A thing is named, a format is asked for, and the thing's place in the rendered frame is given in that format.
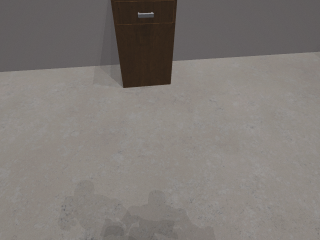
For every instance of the drawer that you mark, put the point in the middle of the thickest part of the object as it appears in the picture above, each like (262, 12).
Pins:
(127, 11)

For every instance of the handle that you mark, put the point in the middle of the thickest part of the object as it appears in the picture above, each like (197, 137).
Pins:
(146, 15)

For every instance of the cabinet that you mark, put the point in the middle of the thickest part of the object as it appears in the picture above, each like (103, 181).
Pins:
(145, 50)

